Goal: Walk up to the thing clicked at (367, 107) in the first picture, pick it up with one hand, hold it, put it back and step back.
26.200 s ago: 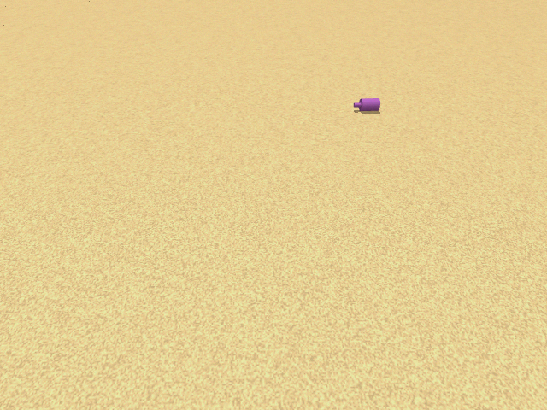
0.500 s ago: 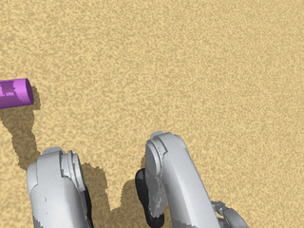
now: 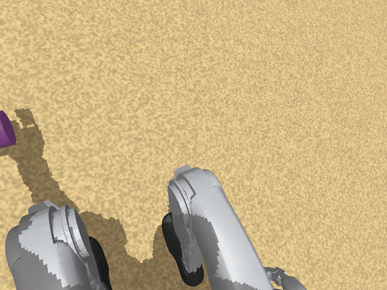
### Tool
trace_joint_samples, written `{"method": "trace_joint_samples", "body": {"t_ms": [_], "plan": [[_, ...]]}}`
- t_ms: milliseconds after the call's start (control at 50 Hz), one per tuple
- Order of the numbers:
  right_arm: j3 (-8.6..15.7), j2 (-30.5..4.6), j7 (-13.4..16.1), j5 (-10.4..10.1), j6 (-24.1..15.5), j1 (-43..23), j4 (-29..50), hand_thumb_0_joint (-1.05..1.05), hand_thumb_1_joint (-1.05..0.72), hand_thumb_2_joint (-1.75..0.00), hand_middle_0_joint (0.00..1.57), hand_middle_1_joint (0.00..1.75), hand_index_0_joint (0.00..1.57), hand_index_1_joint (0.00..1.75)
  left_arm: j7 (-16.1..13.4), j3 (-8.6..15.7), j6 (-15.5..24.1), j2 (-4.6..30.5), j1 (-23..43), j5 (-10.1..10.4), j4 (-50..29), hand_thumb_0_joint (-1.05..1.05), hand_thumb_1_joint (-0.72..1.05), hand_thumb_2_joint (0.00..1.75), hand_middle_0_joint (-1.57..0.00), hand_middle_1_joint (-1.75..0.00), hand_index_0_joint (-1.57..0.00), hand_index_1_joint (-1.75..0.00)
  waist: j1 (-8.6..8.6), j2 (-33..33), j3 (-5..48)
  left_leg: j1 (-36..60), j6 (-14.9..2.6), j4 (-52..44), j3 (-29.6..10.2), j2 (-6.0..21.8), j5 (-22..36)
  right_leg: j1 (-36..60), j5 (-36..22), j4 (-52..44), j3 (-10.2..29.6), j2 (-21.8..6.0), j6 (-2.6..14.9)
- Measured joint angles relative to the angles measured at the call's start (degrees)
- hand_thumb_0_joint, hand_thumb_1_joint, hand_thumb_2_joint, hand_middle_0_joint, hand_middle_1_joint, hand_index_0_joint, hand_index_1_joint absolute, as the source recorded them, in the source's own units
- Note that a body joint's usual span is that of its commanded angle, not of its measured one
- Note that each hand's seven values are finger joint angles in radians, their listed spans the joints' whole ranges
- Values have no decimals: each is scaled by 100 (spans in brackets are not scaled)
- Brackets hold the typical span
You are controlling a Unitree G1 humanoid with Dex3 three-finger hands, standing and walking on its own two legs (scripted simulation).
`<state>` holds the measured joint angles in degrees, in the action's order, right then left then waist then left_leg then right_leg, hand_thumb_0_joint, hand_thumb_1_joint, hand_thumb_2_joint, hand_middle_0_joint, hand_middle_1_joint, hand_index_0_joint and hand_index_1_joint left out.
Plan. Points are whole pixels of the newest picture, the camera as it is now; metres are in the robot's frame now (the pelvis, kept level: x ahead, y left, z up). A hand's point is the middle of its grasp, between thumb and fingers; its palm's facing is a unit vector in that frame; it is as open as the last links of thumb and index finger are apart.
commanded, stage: approach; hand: left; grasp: from above
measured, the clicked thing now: out of the picture +0.48 +0.37 -0.29
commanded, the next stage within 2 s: rest palm in 0.20 s
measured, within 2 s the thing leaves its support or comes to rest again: neither
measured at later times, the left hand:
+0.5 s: hand out of the picture +0.47 +0.35 -0.18, palm faces -0.41 -0.08 -0.91, open 14.2 cm
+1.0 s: hand out of the picture +0.47 +0.34 -0.24, palm faces -0.46 -0.11 -0.88, open 14.1 cm
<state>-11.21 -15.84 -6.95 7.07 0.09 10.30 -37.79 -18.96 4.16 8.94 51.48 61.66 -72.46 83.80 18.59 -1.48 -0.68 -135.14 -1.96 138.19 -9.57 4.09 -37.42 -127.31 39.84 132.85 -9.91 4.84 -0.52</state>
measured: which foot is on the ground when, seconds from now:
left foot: down 0.00-1.00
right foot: down 0.00-1.00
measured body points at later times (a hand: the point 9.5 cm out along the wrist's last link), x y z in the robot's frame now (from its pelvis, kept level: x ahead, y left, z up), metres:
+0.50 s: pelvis +0.00 +0.01 -0.01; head +0.24 +0.14 +0.35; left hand +0.49 +0.35 -0.13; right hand +0.09 -0.26 -0.08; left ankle +0.08 +0.13 -0.30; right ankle +0.10 -0.11 -0.30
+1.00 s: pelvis +0.00 +0.00 -0.02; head +0.28 +0.12 +0.32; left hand +0.49 +0.34 -0.19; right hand +0.04 -0.25 -0.08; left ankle +0.08 +0.13 -0.30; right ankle +0.10 -0.11 -0.30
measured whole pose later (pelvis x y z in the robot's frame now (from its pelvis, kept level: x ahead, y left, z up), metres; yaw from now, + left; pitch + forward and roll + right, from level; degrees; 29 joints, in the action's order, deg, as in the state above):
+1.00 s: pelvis +0.00 +0.00 -0.02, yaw -3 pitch +29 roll -13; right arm -16.7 -17.5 -8.0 11.3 -5.0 8.3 -37.0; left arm -24.6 5.2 15.6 60.3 61.0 -73.5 91.3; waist 20.5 -7.0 -7.1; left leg -136.1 -1.6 143.3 -13.0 3.9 -38.9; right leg -127.2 40.4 135.8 -12.6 5.7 -0.7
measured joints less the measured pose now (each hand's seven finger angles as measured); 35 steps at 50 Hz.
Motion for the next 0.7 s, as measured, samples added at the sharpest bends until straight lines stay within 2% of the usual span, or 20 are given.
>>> {"method": "trace_joint_samples", "body": {"t_ms": [60,120,200,240,300,360,420,500,600,700], "plan": [[-13,5,-1,-44,37,18,-6,0,-92,-90,21,30,21,30,246,-23,-89,80,-157,237,43,1,-54,99,-9,-104,-9,-104,-46,28,-29,42,-6,-29,22,12,8,22,-14,-16,20,7,-1],[-41,-8,-1,-39,50,3,24,0,-92,-90,21,30,21,30,559,-38,-4,194,-306,400,55,1,-55,99,-8,-103,-9,-103,-110,-2,-102,70,-7,-35,38,1,33,51,-22,-7,32,-7,0],[-65,-46,5,60,11,-73,49,0,-92,-90,21,30,21,30,803,-39,392,392,-393,464,-13,1,-54,99,-10,-103,-10,-103,-209,-147,-242,61,0,33,7,-39,63,85,-18,53,1,-35,-1],[-47,-57,18,113,-18,-108,3,0,-92,-90,21,30,21,30,831,-100,669,434,-406,414,-181,1,-53,98,-10,-104,-10,-103,-286,-244,-280,35,7,93,-26,-62,62,89,-3,95,-29,-47,-1],[-5,-74,9,187,-20,-153,-51,0,-92,-90,21,30,21,30,721,-162,1045,412,-470,229,-559,0,-53,98,-10,-104,-11,-104,-383,-351,-276,-4,9,188,-80,-101,32,113,52,153,-79,-65,-10],[82,-66,-36,216,17,-189,-84,0,-92,-90,21,30,21,30,433,-199,1195,262,-530,4,-878,0,-52,99,-10,-104,-11,-104,-426,-386,-145,-33,0,243,-91,-136,-19,134,135,190,-92,-87,-22],[109,-44,-77,215,10,-299,-97,0,-92,-90,21,30,21,30,66,-249,1106,125,-342,-144,-582,0,-53,100,-10,-103,-10,-103,-370,-374,2,-30,-18,253,-84,-149,-59,161,189,191,-88,-95,-32],[37,-7,-84,205,-72,-478,30,0,-92,-90,20,30,21,30,-306,-309,758,157,-24,-305,209,0,-54,101,-9,-100,-8,-101,-195,-312,49,-55,-44,226,-104,-124,-43,133,138,130,-100,-65,-53],[-105,8,-83,218,-224,-482,142,0,-91,-90,20,30,20,30,-384,-310,463,194,132,-303,695,0,-53,101,-9,-98,-8,-99,-63,-275,-100,-109,-51,184,-89,-95,35,42,34,99,-83,-44,-62],[-300,12,-86,259,-355,-352,127,0,-91,-90,20,30,21,30,-387,-170,438,373,177,-180,869,1,-52,99,-10,-98,-9,-99,73,-392,-322,-117,-9,238,-112,-61,65,-31,-37,176,-97,-17,-31]]}}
